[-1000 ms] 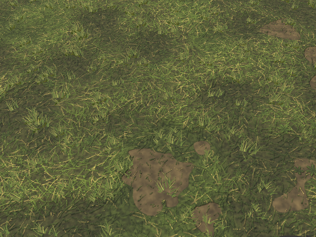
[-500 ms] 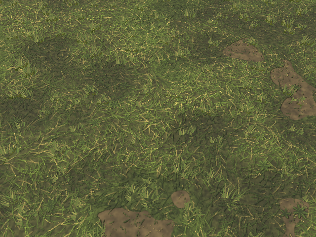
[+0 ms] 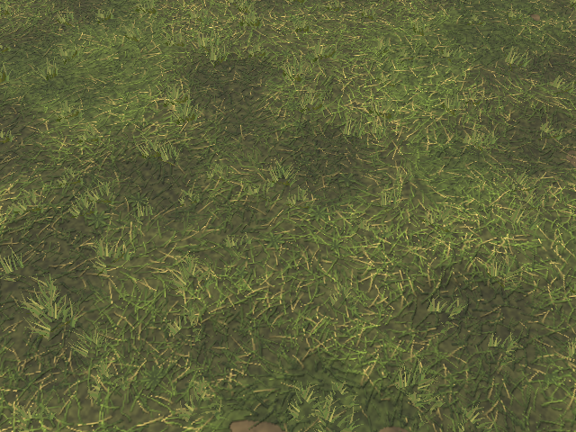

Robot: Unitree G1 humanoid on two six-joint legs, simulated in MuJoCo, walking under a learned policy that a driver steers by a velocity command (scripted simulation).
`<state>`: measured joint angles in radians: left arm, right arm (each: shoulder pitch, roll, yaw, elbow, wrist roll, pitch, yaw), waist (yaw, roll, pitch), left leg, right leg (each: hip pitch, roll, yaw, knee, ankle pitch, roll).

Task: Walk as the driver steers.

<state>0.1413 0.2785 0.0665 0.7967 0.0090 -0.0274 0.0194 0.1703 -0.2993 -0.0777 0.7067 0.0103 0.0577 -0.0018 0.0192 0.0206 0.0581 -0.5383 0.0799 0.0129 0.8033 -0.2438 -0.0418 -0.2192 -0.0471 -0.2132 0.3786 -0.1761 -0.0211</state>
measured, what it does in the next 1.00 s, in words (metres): steps on the spot: left foot, then right foot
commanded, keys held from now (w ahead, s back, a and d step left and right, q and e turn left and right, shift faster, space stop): q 0.06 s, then no key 0.94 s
